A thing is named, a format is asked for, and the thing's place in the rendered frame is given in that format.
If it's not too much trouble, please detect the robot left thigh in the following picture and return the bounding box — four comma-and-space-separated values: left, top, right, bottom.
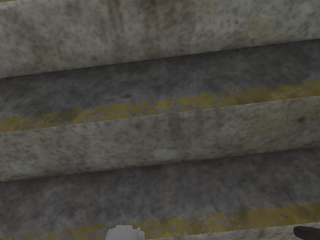
105, 225, 145, 240

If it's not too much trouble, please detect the right robot hand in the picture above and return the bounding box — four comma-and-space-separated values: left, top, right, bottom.
293, 226, 320, 240

